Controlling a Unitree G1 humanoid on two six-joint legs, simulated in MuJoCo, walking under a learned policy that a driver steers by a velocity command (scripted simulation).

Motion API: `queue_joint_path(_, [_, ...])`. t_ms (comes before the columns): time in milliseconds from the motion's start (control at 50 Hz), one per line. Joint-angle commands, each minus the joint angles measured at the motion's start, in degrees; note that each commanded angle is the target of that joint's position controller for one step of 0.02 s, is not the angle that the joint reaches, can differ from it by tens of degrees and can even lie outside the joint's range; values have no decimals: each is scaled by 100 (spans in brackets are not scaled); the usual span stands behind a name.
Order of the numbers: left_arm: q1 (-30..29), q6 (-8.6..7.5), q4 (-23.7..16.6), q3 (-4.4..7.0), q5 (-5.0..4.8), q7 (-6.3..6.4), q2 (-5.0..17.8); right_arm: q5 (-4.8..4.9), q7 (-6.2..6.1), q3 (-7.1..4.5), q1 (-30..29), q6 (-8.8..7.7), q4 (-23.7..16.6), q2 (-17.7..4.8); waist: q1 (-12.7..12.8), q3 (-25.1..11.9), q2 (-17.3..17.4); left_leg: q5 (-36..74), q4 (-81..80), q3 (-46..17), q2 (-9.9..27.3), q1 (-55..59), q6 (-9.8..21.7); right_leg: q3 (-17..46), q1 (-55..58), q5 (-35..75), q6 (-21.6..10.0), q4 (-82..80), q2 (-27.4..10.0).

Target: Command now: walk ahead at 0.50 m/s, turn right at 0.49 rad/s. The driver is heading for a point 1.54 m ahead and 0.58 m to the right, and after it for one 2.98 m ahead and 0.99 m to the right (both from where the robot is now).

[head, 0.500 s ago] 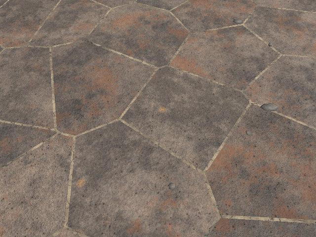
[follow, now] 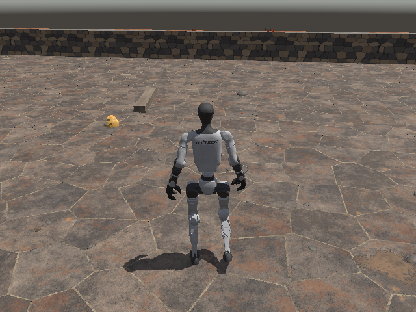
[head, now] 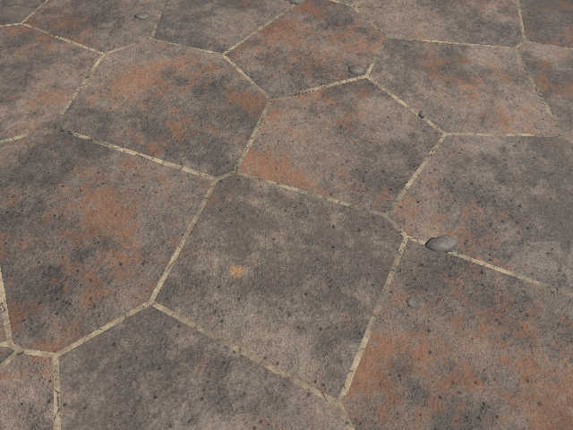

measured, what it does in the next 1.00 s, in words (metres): walks ahead, turning right: right foot, then left foot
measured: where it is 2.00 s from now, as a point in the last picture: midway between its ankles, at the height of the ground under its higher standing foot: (368, 403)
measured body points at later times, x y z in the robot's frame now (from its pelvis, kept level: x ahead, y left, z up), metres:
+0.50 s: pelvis +0.24 -0.08 -0.01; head +0.28 -0.11 +0.43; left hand +0.47 +0.14 -0.11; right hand +0.26 -0.38 -0.14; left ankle +0.17 +0.11 -0.64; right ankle +0.29 -0.16 -0.74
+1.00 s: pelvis +0.49 -0.13 -0.01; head +0.52 -0.14 +0.44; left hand +0.69 +0.08 -0.14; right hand +0.54 -0.43 -0.11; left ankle +0.63 -0.09 -0.74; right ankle +0.34 -0.19 -0.67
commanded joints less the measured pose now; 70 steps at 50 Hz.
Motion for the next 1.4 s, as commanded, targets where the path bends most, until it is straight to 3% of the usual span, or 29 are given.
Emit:
queue_joint_path(20, [66,68,-450,117,-7,-23,230,-23,-30,-161,35,-112,-133,-591,-8,-165,916,548,-1595,-1279,1540,932,826,270,-1027,542,62,70,-542])
queue_joint_path(160, [-808,106,-840,73,53,-144,82,-25,-152,-270,213,-45,122,-935,-183,168,591,1292,-1786,-6,1473,1194,803,52,-1347,2038,145,-1666,-502])
queue_joint_path(280, [-1743,107,-1326,20,59,-345,62,123,-176,-362,615,152,327,-1207,-465,476,548,1660,-1487,477,1747,2058,656,-489,-1376,1699,-119,-2746,-355])
queue_joint_path(340, [-1369,151,-1384,153,74,-374,317,211,-198,-432,472,260,304,-1444,-88,80,809,4090,-439,754,1748,2293,476,-951,-442,864,-444,-2875,129])
queue_joint_path(380, [268,187,-956,478,48,-283,857,238,-217,-395,354,320,259,-1385,802,-785,611,4447,1828,1006,1375,1505,176,-1042,1924,1195,-837,-3425,654])
queue_joint_path(400, [865,239,-821,631,24,-151,1433,-27,-197,-219,530,266,112,-861,793,-1187,-586,964,3785,985,964,-243,-110,747,3539,1517,-1226,-3513,-494])
queue_joint_path(420, [499,128,-1058,598,41,-190,1729,-24,-123,-52,782,57,-214,-430,235,-2009,-1442,-2476,5418,-189,-211,-2272,-339,4164,4895,80,-2370,-4638,-1627])
queue_joint_path(440, [553,35,-1095,439,66,-263,1179,207,-51,-166,47,-136,-287,-998,671,-1894,-467,-2160,5662,-991,77,-2880,-195,4105,4763,-101,-2079,-5131,-1651])
queue_joint_path(460, [374,-42,-1062,365,99,-270,953,325,-26,-171,-246,-222,-410,-1035,567,-1169,-309,-1650,5373,-909,293,-3099,-40,3290,4130,246,-1844,-5092,-1475])
queue_joint_path(480, [-16,-77,-1106,309,91,-267,794,220,-77,-158,-216,-240,-330,-953,268,-718,240,-1199,4860,-924,554,-2767,-26,2598,3235,895,-1638,-5070,-1205])
queue_joint_path(500, [-355,-86,-1174,248,114,-240,605,88,-114,-206,-128,-199,-259,-1015,55,-536,206,-939,4364,-945,724,-2347,-66,2090,2583,1443,-1505,-5108,-987])
queue_joint_path(560, [-476,-121,-1259,225,145,-152,616,-8,-103,-223,17,2,-261,-898,-158,-415,98,-537,3737,-867,737,-1814,-287,1600,1780,2299,-1516,-5368,-720])
queue_joint_path(740, [269,-40,-881,260,100,59,741,-13,19,-56,-1434,-41,-731,-555,381,-16,-255,1911,697,-624,109,-1287,-432,924,1495,2689,-966,-5057,-298])
queue_joint_path(820, [332,60,-765,225,133,128,626,-50,109,-131,-1259,-127,-740,-775,294,-216,-384,1458,233,-712,-7,-1092,-111,1309,2288,3348,-778,-4195,-533])
queue_joint_path(860, [59,82,-827,191,132,137,547,-130,90,-189,-597,-190,-558,-900,-101,-501,-377,2041,-275,-542,-26,-167,132,1238,2343,3970,-534,-3388,-251])
queue_joint_path(880, [45,67,-960,115,210,127,346,-244,68,-230,-109,-223,-525,-1170,-259,-1166,-2,3965,100,-1090,678,1127,420,1078,1848,3170,-293,-2377,102])
queue_joint_path(900, [1015,51,-827,17,173,117,75,-319,36,-260,309,-148,-458,-1367,-72,-2056,1304,5683,463,-2613,2078,3116,1526,766,325,-29,167,-445,785])
queue_joint_path(920, [1433,67,-689,26,138,80,346,-102,85,-178,562,-48,-313,-962,-77,-2638,1662,4850,263,-3600,2484,3419,1876,922,-170,-2131,323,286,814])
queue_joint_path(940, [1004,156,-675,133,64,78,746,38,103,-127,297,34,-380,-815,-172,-2046,1124,3226,1,-3394,2262,2792,1672,977,-465,-1893,418,694,557])
queue_joint_path(960, [455,264,-765,148,68,117,780,17,88,-57,-109,118,-446,-669,-148,-1435,743,2118,-256,-2960,1965,2046,1398,716,-576,-1559,484,629,369])
queue_joint_path(980, [170,376,-830,149,118,145,716,-23,84,39,-505,178,-483,-486,-37,-909,635,1383,-539,-2615,1750,1210,1268,568,-493,-1331,521,231,199])
queue_joint_path(1020, [187,530,-807,94,165,181,408,-102,71,35,-918,271,-447,-567,214,-447,993,663,-979,-1933,1223,-24,988,227,333,-973,538,-963,11])
queue_joint_path(1060, [291,499,-690,15,212,206,153,-129,36,-7,-919,302,-370,-668,203,-550,1166,1142,-976,-1487,1019,-239,1011,-20,935,-727,528,-1832,65])
queue_joint_path(1120, [252,452,-571,8,214,179,165,-35,-18,-8,-793,349,-234,-717,178,-893,996,725,-859,-1434,1114,-43,1045,-112,1546,372,421,-2891,67])
queue_joint_path(1160, [145,461,-528,4,282,144,140,9,-27,57,-837,405,-189,-603,236,-741,891,-736,-874,-1360,933,-376,765,-206,2056,1004,274,-3656,137])
queue_joint_path(1200, [-186,458,-745,21,384,170,411,-62,3,144,-642,409,-73,-429,90,-368,508,-1882,-657,-1193,592,-716,209,434,2048,1002,-10,-4200,-413])
queue_joint_path(1220, [-311,449,-616,108,315,173,717,-52,0,102,-463,426,-71,-474,-219,-100,-240,-1604,-533,-734,196,-361,19,422,1196,-187,-160,-4196,-307])
queue_joint_path(1260, [-424,337,-608,2,346,148,260,-53,-42,97,-545,439,5,-538,-115,47,-250,-989,-176,-665,179,135,-32,325,717,-535,-18,-4408,-168])
queue_joint_path(1400, [-266,163,-423,-7,251,151,251,-8,-82,104,-416,451,339,-470,-54,-262,95,470,166,-615,210,374,58,176,1275,1303,101,-3977,-76])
